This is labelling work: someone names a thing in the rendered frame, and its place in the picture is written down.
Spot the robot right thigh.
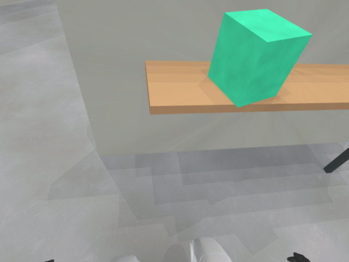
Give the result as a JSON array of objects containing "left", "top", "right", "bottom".
[{"left": 189, "top": 237, "right": 232, "bottom": 262}]

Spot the carton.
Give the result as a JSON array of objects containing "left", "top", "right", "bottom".
[{"left": 208, "top": 9, "right": 312, "bottom": 108}]

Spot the table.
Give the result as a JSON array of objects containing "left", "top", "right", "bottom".
[{"left": 145, "top": 61, "right": 349, "bottom": 173}]

